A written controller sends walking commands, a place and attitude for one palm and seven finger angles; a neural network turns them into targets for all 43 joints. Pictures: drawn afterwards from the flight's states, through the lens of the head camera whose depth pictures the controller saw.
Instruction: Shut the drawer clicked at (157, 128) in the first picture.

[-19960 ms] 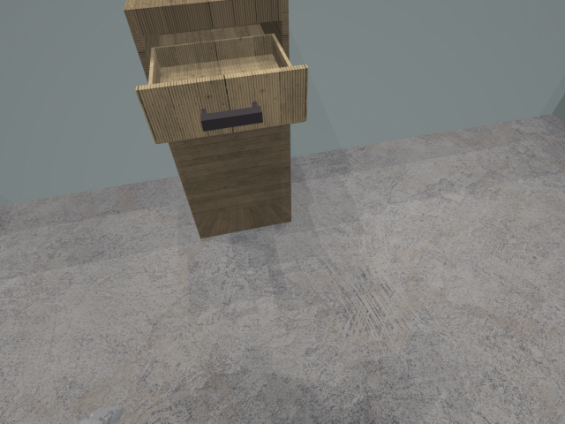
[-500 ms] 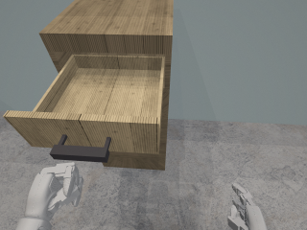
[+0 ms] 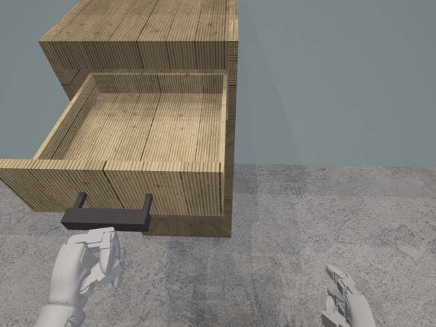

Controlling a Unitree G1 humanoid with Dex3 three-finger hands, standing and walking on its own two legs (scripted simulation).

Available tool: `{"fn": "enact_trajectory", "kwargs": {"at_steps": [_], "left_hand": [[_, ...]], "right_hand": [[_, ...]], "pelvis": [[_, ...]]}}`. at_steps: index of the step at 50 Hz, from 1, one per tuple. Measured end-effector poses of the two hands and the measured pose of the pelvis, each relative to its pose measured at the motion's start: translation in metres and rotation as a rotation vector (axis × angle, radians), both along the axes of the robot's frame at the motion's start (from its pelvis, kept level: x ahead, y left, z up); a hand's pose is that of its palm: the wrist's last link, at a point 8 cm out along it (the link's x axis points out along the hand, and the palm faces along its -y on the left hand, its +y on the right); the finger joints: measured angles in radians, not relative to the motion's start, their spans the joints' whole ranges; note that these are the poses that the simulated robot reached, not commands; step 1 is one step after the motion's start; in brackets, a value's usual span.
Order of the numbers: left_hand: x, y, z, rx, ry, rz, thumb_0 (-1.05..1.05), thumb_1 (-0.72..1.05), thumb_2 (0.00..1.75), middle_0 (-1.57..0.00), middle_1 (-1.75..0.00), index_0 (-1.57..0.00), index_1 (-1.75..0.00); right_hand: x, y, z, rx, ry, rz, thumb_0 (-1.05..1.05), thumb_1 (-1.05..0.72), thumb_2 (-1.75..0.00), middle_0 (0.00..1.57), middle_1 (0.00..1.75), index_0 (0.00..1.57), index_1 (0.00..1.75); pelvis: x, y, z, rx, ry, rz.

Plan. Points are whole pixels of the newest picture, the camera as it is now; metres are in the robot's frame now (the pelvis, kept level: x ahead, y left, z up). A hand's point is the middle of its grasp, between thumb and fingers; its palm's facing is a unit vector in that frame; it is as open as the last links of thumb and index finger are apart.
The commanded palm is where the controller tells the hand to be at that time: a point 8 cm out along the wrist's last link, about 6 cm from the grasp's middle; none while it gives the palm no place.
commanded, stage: bring the fist close to the handle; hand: left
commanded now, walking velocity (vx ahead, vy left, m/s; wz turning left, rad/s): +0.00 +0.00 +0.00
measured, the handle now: (111, 208) +0.30 +0.20 +0.08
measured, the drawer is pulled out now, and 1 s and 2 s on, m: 0.30 0.25 0.12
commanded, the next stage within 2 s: push the drawer shut in 0.08 s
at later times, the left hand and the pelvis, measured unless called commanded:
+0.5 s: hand (120, 256) +0.22 +0.17 +0.07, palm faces +0.03 -1.00 -0.07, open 3.3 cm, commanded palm +0.21 +0.23 +0.08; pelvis +0.00 -0.02 +0.00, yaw +1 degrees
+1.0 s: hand (126, 226) +0.27 +0.17 +0.07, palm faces +0.01 -1.00 -0.06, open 3.2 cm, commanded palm +0.27 +0.23 +0.08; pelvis -0.02 -0.02 +0.00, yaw +1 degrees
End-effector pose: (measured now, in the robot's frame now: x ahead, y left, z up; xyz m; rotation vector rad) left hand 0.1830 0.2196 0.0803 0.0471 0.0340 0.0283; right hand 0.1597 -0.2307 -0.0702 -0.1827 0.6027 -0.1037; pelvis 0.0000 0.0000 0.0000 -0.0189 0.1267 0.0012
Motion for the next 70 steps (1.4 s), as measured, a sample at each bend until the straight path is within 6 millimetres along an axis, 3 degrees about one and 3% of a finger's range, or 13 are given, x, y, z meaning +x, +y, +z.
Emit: {"fn": "enact_trajectory", "kwargs": {"at_steps": [14, 34, 48, 60, 70], "left_hand": [[0.003, -0.003, 0.004, 0.017, -0.025, 0.008, 0.02, 0.90, 0.90, -1.40, -1.60, -1.40, -1.60], [0.021, 0.009, -0.004, 0.025, -0.029, 0.005, 0.02, 0.75, 0.91, -1.40, -1.60, -1.40, -1.60], [0.058, 0.007, -0.003, 0.011, -0.034, -0.017, 0.04, 0.76, 0.95, -1.40, -1.60, -1.40, -1.60], [0.098, 0.011, -0.003, 0.002, -0.029, -0.029, 0.04, 0.74, 0.92, -1.40, -1.60, -1.40, -1.60], [0.119, 0.009, -0.004, -0.006, -0.037, -0.017, 0.04, 0.76, 0.92, -1.40, -1.60, -1.40, -1.60]], "right_hand": [[0.008, -0.007, -0.001, -0.002, 0.004, 0.011, 0.01, -0.90, -0.90, 0.20, 0.30, 0.20, 0.30], [-0.007, -0.026, -0.011, -0.033, 0.070, 0.007, 0.01, -0.90, -0.90, 0.20, 0.30, 0.20, 0.30], [-0.020, -0.021, -0.010, -0.029, 0.082, -0.003, 0.01, -0.90, -0.90, 0.20, 0.30, 0.20, 0.30], [-0.041, -0.024, -0.011, -0.043, 0.154, -0.043, 0.01, -0.90, -0.90, 0.20, 0.30, 0.20, 0.30], [-0.055, -0.021, -0.018, -0.039, 0.226, -0.058, 0.01, -0.90, -0.90, 0.20, 0.30, 0.20, 0.30]], "pelvis": [[0.003, -0.008, -0.002, 0.002, 0.007, 0.006], [-0.007, -0.019, 0.001, 0.001, -0.004, 0.023], [-0.020, -0.016, 0.004, 0.006, -0.020, 0.018], [-0.018, -0.009, 0.007, 0.006, -0.014, 0.002], [-0.015, -0.003, 0.008, 0.008, -0.002, -0.003]]}}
